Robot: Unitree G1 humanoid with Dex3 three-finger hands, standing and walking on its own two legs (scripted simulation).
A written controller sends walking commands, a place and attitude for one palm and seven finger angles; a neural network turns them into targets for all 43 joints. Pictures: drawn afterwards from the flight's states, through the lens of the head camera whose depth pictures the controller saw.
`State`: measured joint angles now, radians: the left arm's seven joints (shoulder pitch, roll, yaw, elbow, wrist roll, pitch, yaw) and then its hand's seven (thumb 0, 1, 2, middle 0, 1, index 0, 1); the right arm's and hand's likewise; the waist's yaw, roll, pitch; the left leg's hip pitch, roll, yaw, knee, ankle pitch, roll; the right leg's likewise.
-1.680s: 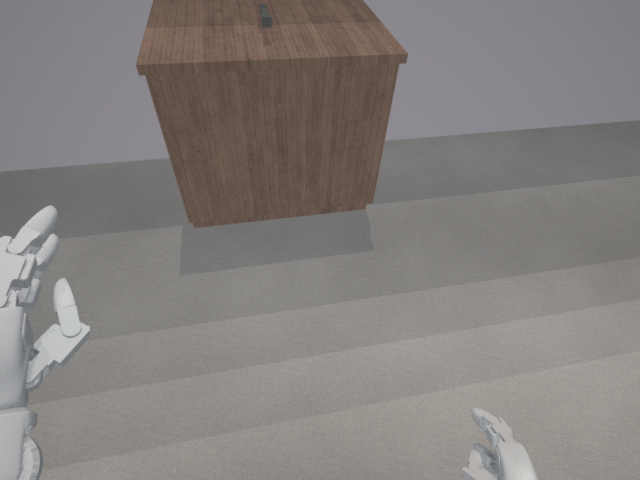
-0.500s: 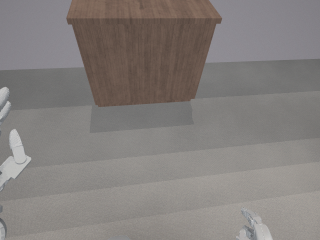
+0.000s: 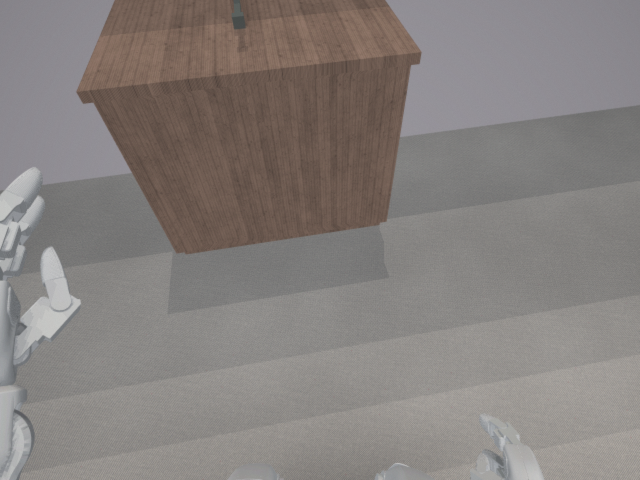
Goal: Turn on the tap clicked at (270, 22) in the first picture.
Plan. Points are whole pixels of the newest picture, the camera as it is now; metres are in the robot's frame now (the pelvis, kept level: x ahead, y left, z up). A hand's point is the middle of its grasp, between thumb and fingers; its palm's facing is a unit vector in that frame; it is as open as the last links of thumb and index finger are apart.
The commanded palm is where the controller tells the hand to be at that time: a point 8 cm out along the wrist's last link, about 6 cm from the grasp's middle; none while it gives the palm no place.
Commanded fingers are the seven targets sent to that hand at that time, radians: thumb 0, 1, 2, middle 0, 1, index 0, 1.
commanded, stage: walk to a spot facing it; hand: left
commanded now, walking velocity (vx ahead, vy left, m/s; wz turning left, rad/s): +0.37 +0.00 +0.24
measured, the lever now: (238, 20) +1.06 +0.27 +0.07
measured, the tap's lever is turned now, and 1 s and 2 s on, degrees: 0 0 0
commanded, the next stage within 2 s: turn to face it in 0.38 s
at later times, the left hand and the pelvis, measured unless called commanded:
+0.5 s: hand (75, 194) +0.35 +0.28 +0.19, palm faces +0.53 -0.78 -0.33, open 7.4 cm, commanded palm +0.29 +0.31 +0.20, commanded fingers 0.00 0.90 0.90 -0.20 -0.30 -0.20 -0.30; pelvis +0.16 +0.02 +0.01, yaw +6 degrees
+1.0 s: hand (199, 135) +0.47 +0.18 +0.18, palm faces +0.36 -0.83 -0.42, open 7.4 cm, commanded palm +0.39 +0.24 +0.20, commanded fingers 0.00 0.90 0.90 -0.20 -0.30 -0.20 -0.30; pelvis +0.23 -0.04 +0.01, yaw +0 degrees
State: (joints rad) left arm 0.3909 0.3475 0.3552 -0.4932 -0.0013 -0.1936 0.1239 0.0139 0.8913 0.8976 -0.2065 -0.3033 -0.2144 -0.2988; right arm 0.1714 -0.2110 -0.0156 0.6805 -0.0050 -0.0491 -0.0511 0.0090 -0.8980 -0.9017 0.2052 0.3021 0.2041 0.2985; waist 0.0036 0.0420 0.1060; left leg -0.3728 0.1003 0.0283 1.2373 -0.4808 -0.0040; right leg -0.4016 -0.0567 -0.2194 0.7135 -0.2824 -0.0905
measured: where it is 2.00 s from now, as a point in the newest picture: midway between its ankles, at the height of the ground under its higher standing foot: (348, 448)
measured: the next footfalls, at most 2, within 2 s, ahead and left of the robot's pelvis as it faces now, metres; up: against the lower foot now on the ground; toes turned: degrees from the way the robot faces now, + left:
left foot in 0.44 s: +0.24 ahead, +0.13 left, +0.00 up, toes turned +17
right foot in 0.86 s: +0.34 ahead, -0.11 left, +0.00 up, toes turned -5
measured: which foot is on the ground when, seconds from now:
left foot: up 0.00-0.42, down 0.44-0.86, up 0.88-1.00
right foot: down 0.00-0.44, up 0.46-0.84, down 0.86-1.00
